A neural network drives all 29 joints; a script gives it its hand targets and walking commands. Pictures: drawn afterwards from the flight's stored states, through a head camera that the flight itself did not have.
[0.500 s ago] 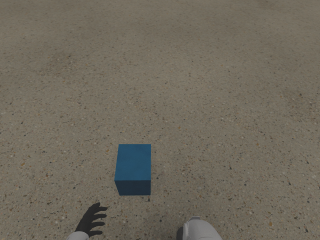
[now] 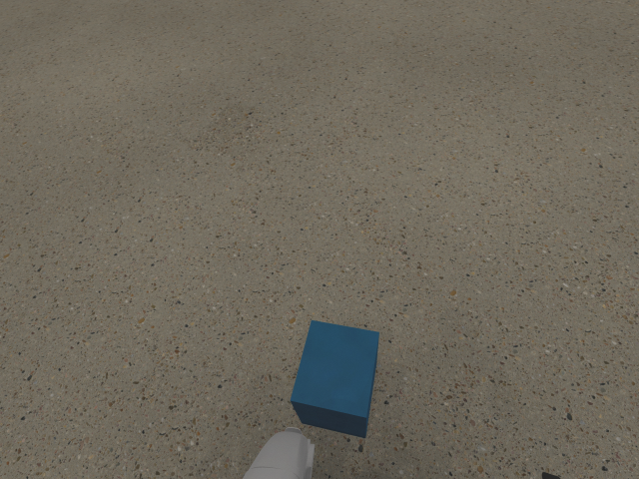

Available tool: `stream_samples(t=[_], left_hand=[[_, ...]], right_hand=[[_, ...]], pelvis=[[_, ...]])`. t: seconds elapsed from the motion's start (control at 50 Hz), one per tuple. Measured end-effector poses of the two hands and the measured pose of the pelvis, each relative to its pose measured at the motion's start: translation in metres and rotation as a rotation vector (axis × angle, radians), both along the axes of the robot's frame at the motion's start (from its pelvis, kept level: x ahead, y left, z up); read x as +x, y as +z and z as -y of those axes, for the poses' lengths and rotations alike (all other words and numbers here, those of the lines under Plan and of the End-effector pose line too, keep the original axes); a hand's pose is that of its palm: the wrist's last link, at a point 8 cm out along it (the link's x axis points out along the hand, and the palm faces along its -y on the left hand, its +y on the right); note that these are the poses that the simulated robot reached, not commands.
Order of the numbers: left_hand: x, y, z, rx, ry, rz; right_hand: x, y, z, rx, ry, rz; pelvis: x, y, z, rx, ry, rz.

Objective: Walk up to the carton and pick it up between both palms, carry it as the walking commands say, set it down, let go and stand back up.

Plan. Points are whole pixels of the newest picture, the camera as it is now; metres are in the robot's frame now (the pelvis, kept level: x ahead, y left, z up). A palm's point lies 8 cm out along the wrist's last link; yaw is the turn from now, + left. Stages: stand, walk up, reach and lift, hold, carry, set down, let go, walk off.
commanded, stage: walk up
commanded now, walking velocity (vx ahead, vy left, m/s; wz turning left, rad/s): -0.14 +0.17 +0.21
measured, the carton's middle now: (338, 379) +0.45 +0.06 -0.66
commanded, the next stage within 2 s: none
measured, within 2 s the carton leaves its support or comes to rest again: neither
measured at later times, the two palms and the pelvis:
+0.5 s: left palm out of the picture +0.00 +0.33 -0.15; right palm out of the picture +0.04 -0.21 -0.11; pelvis -0.05 +0.07 -0.01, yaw +0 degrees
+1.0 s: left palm out of the picture -0.01 +0.26 -0.14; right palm out of the picture -0.12 -0.21 -0.14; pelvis -0.06 +0.02 +0.00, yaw +1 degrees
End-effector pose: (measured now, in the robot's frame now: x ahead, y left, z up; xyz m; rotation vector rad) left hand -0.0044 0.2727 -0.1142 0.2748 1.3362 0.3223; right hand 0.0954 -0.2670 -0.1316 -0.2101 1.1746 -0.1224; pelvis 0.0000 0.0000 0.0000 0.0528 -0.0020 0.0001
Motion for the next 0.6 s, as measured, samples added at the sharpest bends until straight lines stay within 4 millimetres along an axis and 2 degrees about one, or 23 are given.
stream_samples(t=[0.06,0.12,0.16,0.2,0.28,0.36,0.44,0.52,0.6], left_hand=[[0.002,-0.004,-0.02,-0.002,0.014,0.005],[0.021,-0.016,-0.039,-0.035,0.01,0.06],[0.034,-0.03,-0.052,-0.068,0.003,0.093],[0.041,-0.044,-0.061,-0.097,-0.004,0.105],[0.042,-0.049,-0.062,-0.15,-0.019,0.099],[0.031,-0.046,-0.061,-0.174,-0.035,0.081],[0.014,-0.042,-0.061,-0.16,-0.045,0.047],[-0.003,-0.034,-0.057,-0.137,-0.046,0.049],[-0.042,-0.028,-0.043,-0.104,-0.022,0.038]], right_hand=[[0.013,0.003,-0.02,0.011,0.013,0.031],[0.017,0.006,-0.045,0.0,0.026,0.05],[0.019,0.006,-0.058,-0.033,0.035,0.082],[0.014,0.005,-0.07,-0.063,0.041,0.096],[-0.007,0.02,-0.08,-0.099,0.027,0.078],[-0.016,0.03,-0.078,-0.129,0.004,0.091],[-0.027,0.03,-0.072,-0.138,-0.018,0.116],[-0.061,0.019,-0.056,-0.124,-0.057,0.064],[-0.102,-0.003,-0.043,-0.077,-0.09,-0.03]], pelvis=[[0.002,-0.002,-0.015,-0.002,0.009,0.003],[0.004,-0.007,-0.033,-0.02,0.017,0.01],[0.006,-0.016,-0.049,-0.046,0.02,0.016],[0.002,-0.023,-0.06,-0.069,0.032,0.017],[-0.011,-0.015,-0.068,-0.085,0.022,0.019],[-0.022,-0.01,-0.074,-0.093,0.014,0.001],[-0.034,-0.009,-0.073,-0.091,0.005,-0.014],[-0.049,-0.009,-0.064,-0.088,0.011,-0.023],[-0.062,-0.013,-0.051,-0.06,0.015,-0.02]])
